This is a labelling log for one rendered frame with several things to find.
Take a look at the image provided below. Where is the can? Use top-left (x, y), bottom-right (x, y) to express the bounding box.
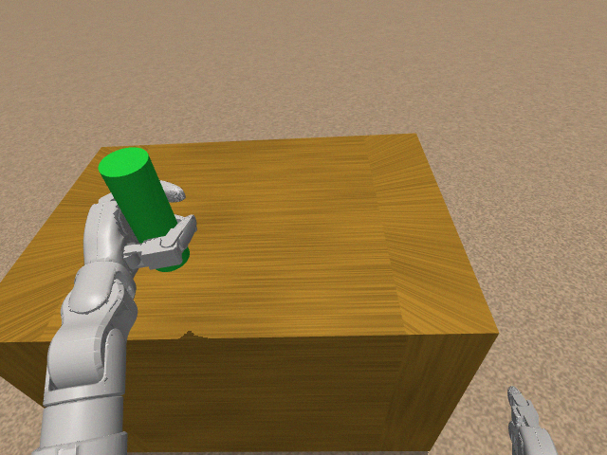
top-left (99, 147), bottom-right (190, 272)

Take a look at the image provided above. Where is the left robot hand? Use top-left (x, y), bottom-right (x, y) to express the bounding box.
top-left (83, 180), bottom-right (197, 279)

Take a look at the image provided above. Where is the right robot hand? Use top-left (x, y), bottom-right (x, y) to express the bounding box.
top-left (507, 386), bottom-right (559, 455)

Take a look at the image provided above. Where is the left robot arm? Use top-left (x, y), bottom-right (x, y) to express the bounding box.
top-left (31, 261), bottom-right (138, 455)

